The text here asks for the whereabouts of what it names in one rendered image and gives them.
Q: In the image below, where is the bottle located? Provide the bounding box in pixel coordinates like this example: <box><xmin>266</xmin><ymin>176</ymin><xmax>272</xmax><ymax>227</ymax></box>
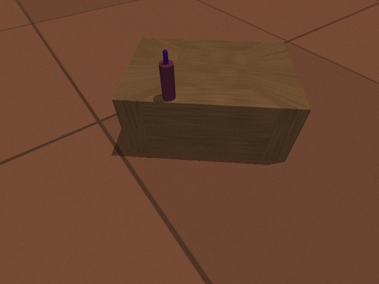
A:
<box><xmin>159</xmin><ymin>50</ymin><xmax>176</xmax><ymax>101</ymax></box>

